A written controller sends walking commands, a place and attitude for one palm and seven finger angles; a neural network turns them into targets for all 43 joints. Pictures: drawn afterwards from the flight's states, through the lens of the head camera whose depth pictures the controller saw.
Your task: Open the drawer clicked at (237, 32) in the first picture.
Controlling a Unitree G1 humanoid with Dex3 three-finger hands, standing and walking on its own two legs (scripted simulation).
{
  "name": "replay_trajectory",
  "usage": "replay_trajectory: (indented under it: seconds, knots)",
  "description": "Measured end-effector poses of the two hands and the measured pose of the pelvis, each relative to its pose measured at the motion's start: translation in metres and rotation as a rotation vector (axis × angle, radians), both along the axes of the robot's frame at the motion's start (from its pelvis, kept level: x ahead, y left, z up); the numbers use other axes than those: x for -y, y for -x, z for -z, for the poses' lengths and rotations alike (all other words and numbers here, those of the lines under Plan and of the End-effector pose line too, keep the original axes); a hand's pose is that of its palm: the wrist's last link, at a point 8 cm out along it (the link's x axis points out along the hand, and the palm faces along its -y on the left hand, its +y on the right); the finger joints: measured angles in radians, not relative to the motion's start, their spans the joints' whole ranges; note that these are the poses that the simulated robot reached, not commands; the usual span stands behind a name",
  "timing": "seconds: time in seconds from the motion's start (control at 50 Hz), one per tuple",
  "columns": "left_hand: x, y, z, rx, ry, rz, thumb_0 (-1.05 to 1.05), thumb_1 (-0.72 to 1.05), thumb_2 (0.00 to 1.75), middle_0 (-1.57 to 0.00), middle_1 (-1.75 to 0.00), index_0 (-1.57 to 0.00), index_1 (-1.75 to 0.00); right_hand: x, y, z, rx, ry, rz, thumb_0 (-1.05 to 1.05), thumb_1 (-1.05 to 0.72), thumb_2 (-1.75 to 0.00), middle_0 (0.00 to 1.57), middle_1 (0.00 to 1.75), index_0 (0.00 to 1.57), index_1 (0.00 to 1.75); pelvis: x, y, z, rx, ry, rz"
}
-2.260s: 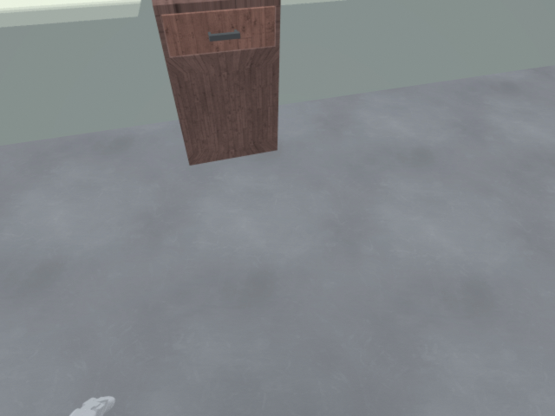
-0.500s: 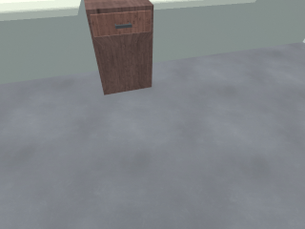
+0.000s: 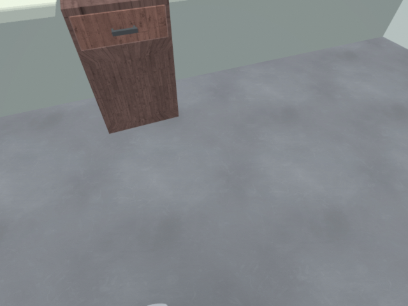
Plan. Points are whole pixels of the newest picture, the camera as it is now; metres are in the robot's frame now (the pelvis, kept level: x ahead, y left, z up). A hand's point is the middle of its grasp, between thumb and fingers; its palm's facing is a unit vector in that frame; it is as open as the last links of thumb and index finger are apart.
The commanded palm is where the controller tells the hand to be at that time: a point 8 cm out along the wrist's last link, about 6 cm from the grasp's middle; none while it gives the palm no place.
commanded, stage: walk to a spot facing it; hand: left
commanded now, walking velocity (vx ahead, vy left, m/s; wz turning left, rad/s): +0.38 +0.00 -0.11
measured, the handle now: (124, 30) +1.34 +0.50 -0.07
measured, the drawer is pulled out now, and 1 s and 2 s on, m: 0.00 0.00 0.00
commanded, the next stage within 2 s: turn to face it in 1.34 s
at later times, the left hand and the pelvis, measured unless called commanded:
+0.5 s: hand (111, 274) +0.22 +0.24 -0.18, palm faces -0.02 -0.99 -0.15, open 7.4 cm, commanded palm none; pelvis +0.22 +0.07 +0.01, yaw -6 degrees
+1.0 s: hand (180, 162) +0.57 +0.12 -0.16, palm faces -0.23 -0.96 -0.17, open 7.4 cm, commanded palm none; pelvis +0.42 -0.02 -0.01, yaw -13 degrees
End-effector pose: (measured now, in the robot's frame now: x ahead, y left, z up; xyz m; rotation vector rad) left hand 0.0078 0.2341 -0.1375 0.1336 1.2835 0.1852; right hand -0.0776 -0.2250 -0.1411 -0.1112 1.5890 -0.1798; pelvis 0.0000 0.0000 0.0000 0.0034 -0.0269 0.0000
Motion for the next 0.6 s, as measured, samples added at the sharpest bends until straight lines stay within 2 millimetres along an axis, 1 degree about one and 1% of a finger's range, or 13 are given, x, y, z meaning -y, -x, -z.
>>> replay_trajectory:
  seconds: [0.08,0.12,0.18,0.26,0.3,0.32,0.34,0.36,0.4,0.44,0.5,0.54,0.6]
  knots:
    - [0.011,-0.008,-0.006,-0.081,0.026,0.024,0.0,0.91,0.9,-0.2,-0.3,-0.2,-0.29,0.006,-0.094,-0.009,0.201,0.023,-0.001,0.01,-0.91,-0.9,0.2,0.3,0.2,0.29,-0.002,-0.03,-0.011,-0.01,-0.004,0.025]
    - [0.014,-0.012,-0.006,-0.121,0.044,0.029,0.0,0.91,0.9,-0.2,-0.3,-0.2,-0.29,0.004,-0.141,-0.014,0.295,0.025,-0.007,0.0,-0.91,-0.9,0.19,0.3,0.2,0.29,-0.006,-0.045,-0.013,-0.016,0.0,0.035]
    - [0.014,-0.021,-0.004,-0.166,0.07,0.017,0.0,0.91,0.9,-0.2,-0.3,-0.21,-0.29,-0.005,-0.206,-0.02,0.398,0.019,-0.034,0.0,-0.91,-0.9,0.19,0.3,0.2,0.29,-0.013,-0.071,-0.012,-0.019,0.014,0.041]
    - [0.004,-0.038,0.007,-0.209,0.092,-0.03,0.0,0.9,0.9,-0.2,-0.3,-0.21,-0.29,-0.025,-0.285,-0.022,0.472,0.017,-0.098,0.0,-0.91,-0.9,0.19,0.3,0.2,0.29,-0.027,-0.112,-0.004,-0.02,0.034,0.036]
    - [-0.006,-0.05,0.017,-0.234,0.099,-0.044,0.0,0.9,0.9,-0.2,-0.3,-0.21,-0.29,-0.036,-0.319,-0.02,0.504,0.028,-0.12,0.0,-0.91,-0.9,0.19,0.3,0.2,0.29,-0.037,-0.135,0.004,-0.018,0.038,0.041]
    - [-0.012,-0.058,0.023,-0.25,0.103,-0.044,0.0,0.9,0.9,-0.2,-0.3,-0.21,-0.29,-0.041,-0.333,-0.017,0.524,0.038,-0.123,0.0,-0.91,-0.9,0.19,0.3,0.2,0.29,-0.043,-0.147,0.01,-0.016,0.041,0.047]
    - [-0.018,-0.067,0.027,-0.263,0.105,-0.041,0.0,0.9,0.9,-0.2,-0.3,-0.21,-0.29,-0.045,-0.343,-0.016,0.537,0.047,-0.121,0.0,-0.91,-0.9,0.19,0.3,0.2,0.29,-0.047,-0.156,0.013,-0.013,0.035,0.052]
    - [-0.024,-0.078,0.028,-0.268,0.104,-0.031,0.0,0.9,0.9,-0.2,-0.3,-0.21,-0.29,-0.049,-0.349,-0.016,0.543,0.052,-0.112,0.0,-0.91,-0.9,0.19,0.3,0.2,0.29,-0.051,-0.163,0.013,-0.006,0.03,0.061]
    - [-0.036,-0.108,0.026,-0.249,0.092,-0.004,0.01,0.91,0.9,-0.2,-0.3,-0.2,-0.29,-0.055,-0.349,-0.018,0.529,0.058,-0.077,0.0,-0.91,-0.9,0.2,0.3,0.2,0.29,-0.057,-0.179,0.009,0.005,0.023,0.081]
    - [-0.047,-0.146,0.02,-0.205,0.078,0.026,0.01,0.91,0.9,-0.2,-0.3,-0.2,-0.29,-0.059,-0.341,-0.02,0.488,0.062,-0.036,0.0,-0.91,-0.9,0.2,0.3,0.2,0.29,-0.061,-0.194,0.002,0.012,0.021,0.093]
    - [-0.059,-0.206,0.01,-0.117,0.058,0.067,0.01,0.91,0.9,-0.2,-0.3,-0.2,-0.29,-0.053,-0.327,-0.026,0.43,0.109,0.036,-0.02,-0.95,-0.9,0.2,0.3,0.2,0.29,-0.067,-0.215,-0.007,0.011,0.017,0.105]
    - [-0.063,-0.244,0.003,-0.061,0.047,0.084,0.01,0.91,0.9,-0.2,-0.3,-0.2,-0.29,-0.051,-0.314,-0.027,0.365,0.115,0.056,-0.03,-0.96,-0.9,0.2,0.3,0.2,0.29,-0.068,-0.23,-0.011,0.006,0.012,0.114]
    - [-0.063,-0.295,-0.005,0.001,0.04,0.11,0.0,0.91,0.9,-0.2,-0.3,-0.2,-0.29,-0.055,-0.297,-0.025,0.27,0.105,0.094,-0.02,-0.95,-0.9,0.2,0.3,0.2,0.29,-0.068,-0.253,-0.015,0.001,0.002,0.127]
